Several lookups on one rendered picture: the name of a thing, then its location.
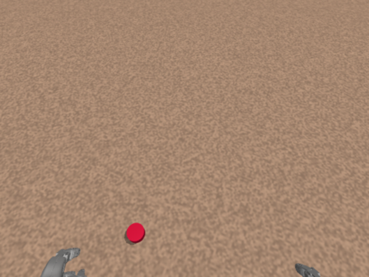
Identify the tin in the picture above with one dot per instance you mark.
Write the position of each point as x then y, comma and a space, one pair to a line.
135, 232

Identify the left robot hand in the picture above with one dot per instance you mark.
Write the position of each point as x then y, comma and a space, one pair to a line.
56, 265

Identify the right robot hand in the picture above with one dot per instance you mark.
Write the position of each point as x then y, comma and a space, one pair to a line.
306, 271

